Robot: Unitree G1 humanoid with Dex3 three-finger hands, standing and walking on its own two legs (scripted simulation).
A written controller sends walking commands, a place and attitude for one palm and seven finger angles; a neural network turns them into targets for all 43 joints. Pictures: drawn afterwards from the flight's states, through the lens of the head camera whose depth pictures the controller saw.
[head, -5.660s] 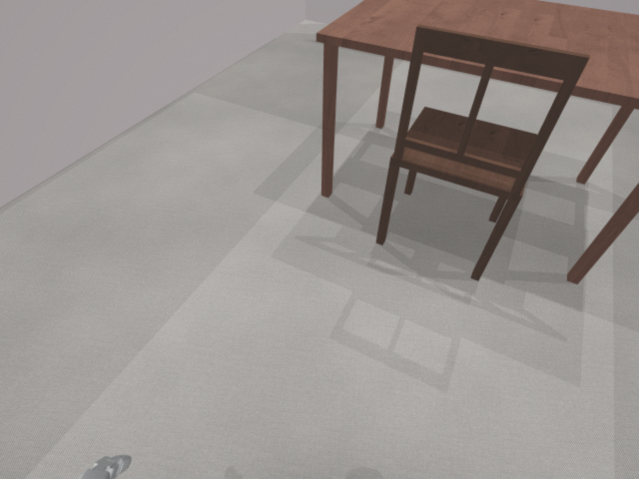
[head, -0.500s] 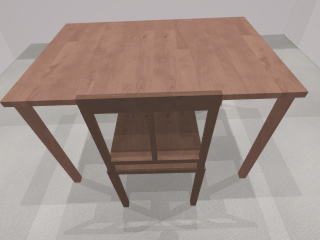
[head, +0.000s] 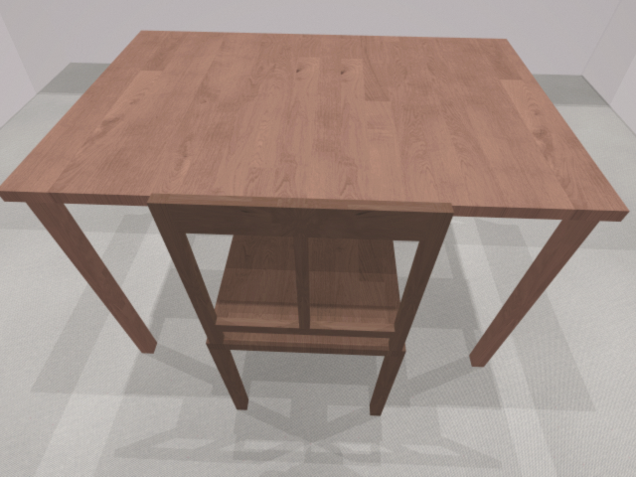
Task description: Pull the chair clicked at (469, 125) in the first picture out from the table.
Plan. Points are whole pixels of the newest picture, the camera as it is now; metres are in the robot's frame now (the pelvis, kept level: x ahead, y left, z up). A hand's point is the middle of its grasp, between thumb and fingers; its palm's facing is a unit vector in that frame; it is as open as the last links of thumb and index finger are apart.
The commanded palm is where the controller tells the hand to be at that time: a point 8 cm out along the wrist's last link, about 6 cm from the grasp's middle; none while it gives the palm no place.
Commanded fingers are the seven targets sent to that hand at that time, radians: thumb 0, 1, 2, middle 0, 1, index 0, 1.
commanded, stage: come to a stop and stand still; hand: left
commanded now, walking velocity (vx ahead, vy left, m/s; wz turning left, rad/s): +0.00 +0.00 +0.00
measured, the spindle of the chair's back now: (303, 285) +0.45 +0.06 -0.10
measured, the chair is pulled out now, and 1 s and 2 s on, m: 0.00 0.00 0.00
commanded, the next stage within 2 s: look again from close up in 0.42 s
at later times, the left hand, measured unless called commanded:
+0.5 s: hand out of the picture +0.01 +0.19 -0.17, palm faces +0.02 -0.98 -0.21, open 7.4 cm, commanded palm none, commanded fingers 0.00 0.90 0.90 -0.20 -0.30 -0.20 -0.30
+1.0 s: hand out of the picture -0.02 +0.18 -0.17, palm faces +0.03 -0.98 -0.18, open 7.4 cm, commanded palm none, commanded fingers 0.00 0.90 0.90 -0.20 -0.30 -0.20 -0.30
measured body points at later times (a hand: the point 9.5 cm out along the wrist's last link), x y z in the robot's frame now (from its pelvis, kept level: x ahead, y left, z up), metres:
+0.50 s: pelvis +0.01 +0.01 +0.01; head +0.02 +0.01 +0.45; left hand +0.01 +0.24 -0.15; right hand +0.03 -0.22 -0.16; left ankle +0.02 +0.14 -0.74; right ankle -0.05 -0.09 -0.74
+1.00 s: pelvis +0.00 +0.02 +0.01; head +0.01 +0.02 +0.46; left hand -0.02 +0.23 -0.15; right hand +0.00 -0.20 -0.16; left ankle +0.02 +0.14 -0.74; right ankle -0.05 -0.09 -0.74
